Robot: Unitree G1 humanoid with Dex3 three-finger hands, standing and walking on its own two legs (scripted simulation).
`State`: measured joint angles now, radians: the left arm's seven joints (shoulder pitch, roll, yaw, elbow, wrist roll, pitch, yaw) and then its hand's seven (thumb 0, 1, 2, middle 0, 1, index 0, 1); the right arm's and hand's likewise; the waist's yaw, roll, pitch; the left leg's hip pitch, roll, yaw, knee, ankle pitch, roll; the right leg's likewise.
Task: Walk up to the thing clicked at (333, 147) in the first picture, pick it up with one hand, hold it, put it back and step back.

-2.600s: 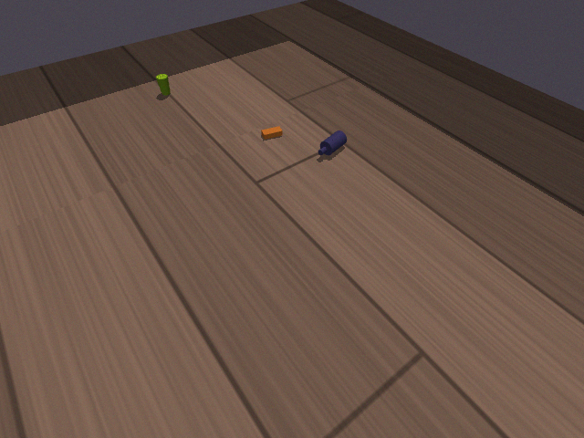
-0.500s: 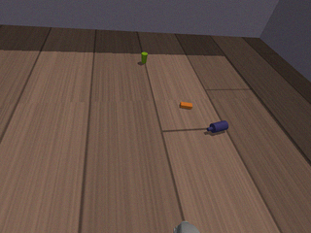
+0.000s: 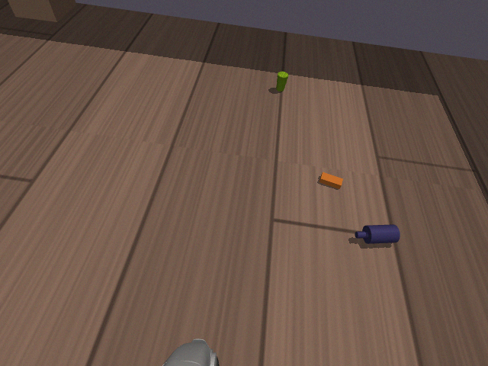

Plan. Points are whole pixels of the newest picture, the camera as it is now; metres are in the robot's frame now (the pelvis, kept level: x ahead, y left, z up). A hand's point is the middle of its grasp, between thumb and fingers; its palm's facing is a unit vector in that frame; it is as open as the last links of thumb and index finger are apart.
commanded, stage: walk up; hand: left
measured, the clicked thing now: (375, 234) +0.82 -0.58 -0.72
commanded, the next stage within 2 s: none
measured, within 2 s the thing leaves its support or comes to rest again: neither
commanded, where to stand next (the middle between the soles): +0.53 -0.87 m, yaw +10 degrees
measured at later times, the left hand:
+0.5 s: hand (209, 323) +0.22 +0.08 -0.14, palm faces +0.02 -0.91 -0.41, open 7.4 cm
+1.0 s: hand (301, 316) +0.26 -0.10 -0.17, palm faces +0.04 -0.96 -0.26, open 7.4 cm
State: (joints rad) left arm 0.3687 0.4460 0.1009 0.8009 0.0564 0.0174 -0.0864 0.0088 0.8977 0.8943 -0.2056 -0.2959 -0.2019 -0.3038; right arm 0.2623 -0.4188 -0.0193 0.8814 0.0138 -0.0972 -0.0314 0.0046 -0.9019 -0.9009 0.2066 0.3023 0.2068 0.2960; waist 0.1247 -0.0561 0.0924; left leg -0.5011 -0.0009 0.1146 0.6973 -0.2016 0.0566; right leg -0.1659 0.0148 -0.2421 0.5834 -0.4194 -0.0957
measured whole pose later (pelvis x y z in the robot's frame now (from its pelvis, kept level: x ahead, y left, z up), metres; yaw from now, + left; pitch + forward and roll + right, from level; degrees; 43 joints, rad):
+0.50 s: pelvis +0.13 -0.22 -0.03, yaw +4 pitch -1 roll +0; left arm 0.23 0.45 0.13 0.76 0.06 0.04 -0.11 0.00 0.90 0.89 -0.20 -0.30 -0.20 -0.30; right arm 0.34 -0.55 -0.08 0.97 -0.02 -0.05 -0.09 0.01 -0.90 -0.90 0.21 0.30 0.21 0.30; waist 0.00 0.02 0.05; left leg -0.51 0.14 -0.10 1.11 -0.54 0.04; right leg -0.45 -0.08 -0.03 0.85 -0.39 0.04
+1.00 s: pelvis +0.23 -0.37 -0.01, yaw +6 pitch -2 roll +0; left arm 0.32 0.45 0.10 0.76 0.06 0.10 -0.12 0.01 0.90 0.89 -0.21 -0.30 -0.20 -0.30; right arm 0.32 -0.43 -0.04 0.90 -0.02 -0.10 -0.08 0.00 -0.90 -0.90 0.21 0.30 0.21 0.30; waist 0.01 -0.14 0.05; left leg -0.39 0.07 0.08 0.67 -0.24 0.02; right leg -0.51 -0.07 0.08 1.09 -0.41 0.00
